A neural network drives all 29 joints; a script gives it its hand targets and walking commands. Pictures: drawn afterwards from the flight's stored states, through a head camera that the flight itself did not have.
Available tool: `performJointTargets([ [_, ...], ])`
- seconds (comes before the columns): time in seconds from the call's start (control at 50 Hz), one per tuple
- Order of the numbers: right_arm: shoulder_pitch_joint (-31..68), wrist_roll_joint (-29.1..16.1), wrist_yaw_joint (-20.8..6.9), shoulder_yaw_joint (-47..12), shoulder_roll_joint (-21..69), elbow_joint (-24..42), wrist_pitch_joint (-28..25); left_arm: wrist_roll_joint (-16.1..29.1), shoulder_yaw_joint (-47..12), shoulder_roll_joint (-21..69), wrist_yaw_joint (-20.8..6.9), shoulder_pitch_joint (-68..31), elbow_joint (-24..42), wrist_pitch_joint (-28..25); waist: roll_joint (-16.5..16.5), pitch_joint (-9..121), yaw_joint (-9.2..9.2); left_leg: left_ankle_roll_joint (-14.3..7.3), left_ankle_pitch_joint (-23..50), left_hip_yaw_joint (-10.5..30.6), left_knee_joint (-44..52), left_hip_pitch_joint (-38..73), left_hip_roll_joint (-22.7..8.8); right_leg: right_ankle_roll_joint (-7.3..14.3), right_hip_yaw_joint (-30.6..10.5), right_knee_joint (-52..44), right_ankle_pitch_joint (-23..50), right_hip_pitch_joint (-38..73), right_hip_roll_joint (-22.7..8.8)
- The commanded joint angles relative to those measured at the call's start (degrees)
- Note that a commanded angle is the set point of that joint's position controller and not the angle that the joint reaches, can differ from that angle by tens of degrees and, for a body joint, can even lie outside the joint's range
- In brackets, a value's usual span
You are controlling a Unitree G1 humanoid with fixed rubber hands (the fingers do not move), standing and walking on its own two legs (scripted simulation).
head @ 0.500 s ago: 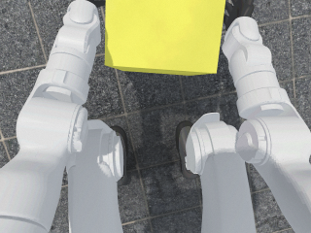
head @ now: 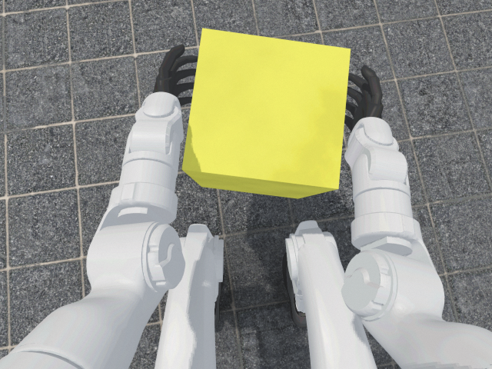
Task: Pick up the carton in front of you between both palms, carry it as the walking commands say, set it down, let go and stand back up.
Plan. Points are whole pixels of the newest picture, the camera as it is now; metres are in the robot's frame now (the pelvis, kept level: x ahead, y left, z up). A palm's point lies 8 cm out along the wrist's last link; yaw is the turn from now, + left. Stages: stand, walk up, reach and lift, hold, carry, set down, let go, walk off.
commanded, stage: reach and lift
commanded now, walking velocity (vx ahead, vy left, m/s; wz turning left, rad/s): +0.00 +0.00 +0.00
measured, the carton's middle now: (260, 132) +0.48 -0.01 -0.13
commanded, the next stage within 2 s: none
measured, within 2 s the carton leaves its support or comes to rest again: neither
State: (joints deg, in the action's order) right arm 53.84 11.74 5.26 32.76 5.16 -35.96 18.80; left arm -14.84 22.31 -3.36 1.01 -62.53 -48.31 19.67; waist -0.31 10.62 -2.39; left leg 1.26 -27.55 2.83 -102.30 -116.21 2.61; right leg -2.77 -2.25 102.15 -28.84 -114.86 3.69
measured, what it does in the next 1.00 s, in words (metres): rises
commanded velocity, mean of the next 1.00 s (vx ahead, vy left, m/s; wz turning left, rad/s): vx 0.00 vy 0.00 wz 0.00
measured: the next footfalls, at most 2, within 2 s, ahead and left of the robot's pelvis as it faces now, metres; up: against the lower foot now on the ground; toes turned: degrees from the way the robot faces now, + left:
none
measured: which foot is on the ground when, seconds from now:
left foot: down 0.00-1.00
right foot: down 0.00-1.00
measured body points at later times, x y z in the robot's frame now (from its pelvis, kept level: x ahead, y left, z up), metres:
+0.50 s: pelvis +0.05 -0.01 +0.13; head +0.20 +0.00 +0.56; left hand +0.47 +0.15 +0.09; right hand +0.45 -0.16 +0.10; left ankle +0.12 +0.12 -0.45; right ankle +0.11 -0.13 -0.45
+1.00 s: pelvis +0.09 -0.01 +0.26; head +0.12 -0.01 +0.71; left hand +0.42 +0.14 +0.25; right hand +0.42 -0.16 +0.25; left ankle +0.12 +0.12 -0.45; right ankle +0.11 -0.13 -0.45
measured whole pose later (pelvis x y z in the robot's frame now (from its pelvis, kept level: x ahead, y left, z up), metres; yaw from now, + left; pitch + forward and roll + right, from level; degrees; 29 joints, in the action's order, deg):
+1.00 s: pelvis +0.09 -0.01 +0.26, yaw +1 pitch +12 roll +0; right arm 19.3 13.3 1.3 20.4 9.9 -25.9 23.0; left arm -13.4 17.6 9.0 1.9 -19.8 -27.0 24.0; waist 0.1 9.0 -0.6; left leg 1.0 -17.7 3.4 -42.9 -37.3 1.3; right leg -0.1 -3.4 43.7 -18.9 -36.8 1.8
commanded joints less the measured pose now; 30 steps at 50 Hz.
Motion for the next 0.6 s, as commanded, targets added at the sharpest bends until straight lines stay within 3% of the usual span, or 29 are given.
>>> performJointTargets([
  [0.0,39.6,-7.2,-15.2,-33.1,54.3,0.7,-0.5,9.3,-24.1,63.0,-13.9,-28.5,-1.8,-0.6,-2.9,54.2,-3.31,-0.9,3.6,-5.4,14.3,35.1,6.9,1.2,8.1,-12.4,6.5,28.1,6.5],
  [0.02,37.9,-8.4,-15.3,-32.1,55.8,-2.0,0.2,8.6,-23.9,61.8,-13.9,-26.0,0.6,-0.7,-6.2,54.1,2.72,-1.0,5.8,-6.5,15.4,36.7,7.2,1.4,6.9,-12.2,7.8,27.1,6.8],
  [0.04,37.3,-9.1,-15.7,-35.6,59.6,1.0,0.1,8.2,-23.9,62.9,-13.2,-24.4,-1.2,-0.8,-2.1,56.1,-0.65,-1.5,6.8,-4.9,14.9,39.1,6.7,0.2,8.0,-13.4,8.1,29.7,7.1],
  [0.06,38.5,-9.3,-16.0,-37.1,55.8,2.1,0.6,8.3,-25.3,62.5,-13.7,-25.6,2.5,-0.7,-2.1,56.3,0.45,-1.3,6.8,-5.9,15.3,36.8,6.9,0.5,6.7,-15.3,7.8,32.1,6.4],
  [0.08,39.3,-8.6,-15.3,-36.9,58.2,2.5,1.0,9.2,-25.9,62.8,-14.0,-26.0,2.3,-0.2,-1.3,55.2,0.64,-1.8,6.7,-5.9,17.2,38.5,7.6,-0.4,7.7,-16.3,7.6,31.6,7.0],
  [0.12,34.1,-9.6,-16.2,-39.4,60.4,2.6,1.4,11.6,-28.9,65.7,-14.4,-24.5,6.4,-0.4,-0.8,58.6,-0.80,-0.8,8.0,-6.5,17.3,40.1,7.7,0.4,7.0,-18.7,10.0,38.2,6.7],
  [0.14,31.3,-10.3,-16.0,-41.4,61.5,2.3,1.8,9.9,-27.4,65.9,-14.1,-17.1,2.0,0.2,1.4,58.1,1.82,-1.8,12.4,-5.4,18.1,44.6,7.2,-0.9,6.5,-18.7,12.6,38.3,6.9],
  [0.16,32.5,-12.0,-15.9,-41.4,59.3,6.0,1.0,12.4,-31.3,65.5,-14.8,-20.9,7.8,-0.3,-2.0,57.7,-0.01,-0.7,12.6,-5.2,19.0,43.3,7.6,0.4,5.2,-20.2,13.5,39.8,6.4],
  [0.18,30.4,-11.2,-16.6,-43.0,60.2,2.5,1.5,12.8,-32.0,63.9,-14.5,-22.6,9.3,-0.3,0.0,57.2,0.99,-0.7,11.2,-5.7,20.2,44.9,7.6,0.4,5.5,-20.7,12.1,41.5,6.4],
  [0.2,25.6,-8.9,-16.1,-39.1,59.4,-0.7,1.8,13.4,-32.4,67.0,-14.3,-19.7,7.5,-0.3,-1.7,54.0,-2.20,-0.3,10.4,-5.5,20.9,44.2,7.6,0.5,5.0,-21.7,12.5,41.4,6.2],
  [0.22,26.6,-10.9,-15.8,-41.5,63.9,0.8,1.7,12.6,-33.0,63.7,-14.6,-21.4,9.8,-0.6,-0.2,55.3,3.29,-0.9,13.2,-5.0,22.5,44.4,7.6,0.1,3.9,-22.7,15.1,43.2,6.6],
  [0.24,26.8,-11.8,-15.8,-42.8,60.6,7.6,0.3,13.0,-32.4,67.1,-14.5,-13.5,5.7,0.2,-3.6,57.0,-0.83,-0.8,13.1,-4.3,23.1,48.1,7.2,0.4,5.5,-22.6,14.5,43.2,6.4],
  [0.26,29.1,-12.0,-16.3,-44.7,58.7,5.6,0.9,12.3,-31.9,65.8,-14.3,-16.1,8.1,-0.1,-2.6,56.6,1.30,-0.6,14.2,-4.9,24.1,48.6,7.5,0.1,4.1,-24.6,14.0,45.2,6.0],
  [0.28,26.6,-11.1,-15.8,-43.6,59.7,5.6,1.3,13.5,-33.6,66.8,-14.1,-17.9,12.0,-0.7,-2.1,57.4,0.01,-0.9,14.3,-4.2,24.7,51.6,6.9,0.6,4.7,-24.6,14.3,46.0,6.8],
  [0.3,19.9,-9.1,-15.3,-42.3,60.2,1.1,1.9,11.8,-33.2,64.9,-13.8,-12.7,7.7,-0.1,-1.8,51.6,0.64,-0.3,11.4,-4.8,24.8,48.6,7.2,0.9,2.5,-27.0,12.1,48.3,6.0],
  [0.32,24.7,-11.5,-15.6,-42.7,61.1,2.0,1.4,13.9,-31.6,63.0,-13.8,-19.3,11.7,-1.1,2.0,50.2,2.65,-1.6,7.6,-3.4,27.0,50.4,6.7,0.6,4.7,-26.8,8.2,46.4,6.8],
  [0.34,21.1,-9.6,-15.5,-43.5,61.6,3.4,1.2,12.6,-33.8,67.9,-13.7,-13.1,9.0,-0.2,-0.5,51.0,-1.12,-0.5,10.9,-3.8,28.9,54.0,7.8,0.5,4.2,-29.5,11.9,49.5,6.3],
  [0.36,21.7,-9.7,-15.9,-43.2,61.4,3.1,1.0,11.4,-32.0,66.5,-13.4,-10.8,8.3,-0.5,0.6,45.6,0.44,-0.8,9.9,-3.4,29.5,52.9,7.3,0.6,3.1,-30.8,10.8,50.0,5.7],
  [0.38,21.1,-9.8,-15.3,-42.2,59.7,2.6,1.2,10.9,-31.5,65.6,-14.1,-10.8,7.4,0.0,-2.8,43.9,2.84,-0.9,7.8,-3.8,31.9,51.5,7.4,1.2,2.9,-31.5,9.1,52.0,5.7],
  [0.4,18.0,-8.4,-16.1,-40.5,61.6,-0.9,1.7,11.3,-31.7,64.9,-13.9,-10.9,9.4,-0.2,-0.9,45.0,0.00,-1.3,7.3,-3.0,31.7,52.9,6.6,1.2,2.8,-32.4,7.9,51.9,6.0],
  [0.42,20.0,-8.9,-16.1,-42.1,61.8,2.0,1.4,9.4,-31.5,66.1,-14.1,-8.7,8.6,-0.4,-1.6,45.0,3.77,-1.3,9.4,-3.6,34.5,57.1,7.1,1.0,2.9,-33.2,10.1,52.3,6.2],
  [0.44,15.6,-7.0,-16.4,-41.3,58.5,1.1,1.3,10.0,-30.8,70.4,-13.7,-6.3,6.4,0.0,-3.1,44.3,-1.22,-1.1,11.9,-1.5,34.8,58.9,6.8,1.5,2.4,-35.1,12.2,54.3,5.3],
  [0.46,17.1,-8.3,-16.2,-43.0,60.3,3.0,0.8,11.2,-31.5,67.9,-13.7,-3.7,8.5,-1.1,1.1,43.4,0.68,-1.1,14.8,-0.8,35.6,60.6,6.4,0.6,2.9,-35.4,13.5,54.6,5.7],
  [0.48,13.8,-8.4,-15.9,-42.5,61.6,1.3,0.5,12.9,-34.8,68.3,-13.5,-9.9,12.8,-2.0,-0.1,47.1,-1.06,-0.6,16.4,-0.9,35.8,64.8,6.4,1.6,3.1,-34.7,15.9,55.7,6.3],
  [0.5,11.6,-7.9,-16.4,-40.0,60.9,-2.8,0.8,12.5,-34.5,65.6,-12.9,-9.6,13.1,-1.6,-0.9,42.1,-1.14,-0.7,13.7,-0.6,36.2,63.0,5.6,2.6,1.6,-36.8,14.0,58.3,5.2],
  [0.52,11.6,-7.4,-16.6,-42.8,60.2,1.5,0.7,11.7,-33.2,69.4,-13.0,-3.0,9.9,-1.4,-2.9,41.0,0.91,-0.2,14.1,-1.9,39.3,64.6,6.8,1.9,1.1,-38.9,14.5,60.1,5.1],
  [0.54,8.5,-6.5,-16.2,-40.3,59.2,-1.8,0.6,11.6,-34.3,67.4,-13.3,-2.2,11.1,-1.7,-2.1,36.8,-0.17,-0.7,15.7,0.1,40.6,64.8,6.1,2.8,0.9,-40.2,15.6,59.1,4.8],
  [0.56,11.4,-8.9,-16.4,-41.7,60.4,0.9,0.4,11.5,-33.8,67.8,-13.2,-2.1,11.5,-1.9,-3.7,38.9,3.00,-0.9,15.0,-1.4,41.8,65.8,5.7,2.3,0.0,-41.9,14.9,64.0,5.0],
  [0.58,9.6,-8.2,-16.1,-42.8,61.6,0.7,0.7,10.1,-32.6,67.2,-13.0,-0.7,8.2,-1.1,-2.7,36.0,1.56,-1.1,14.0,-0.5,42.2,66.5,5.4,2.9,-0.5,-42.9,14.6,65.4,4.2],
])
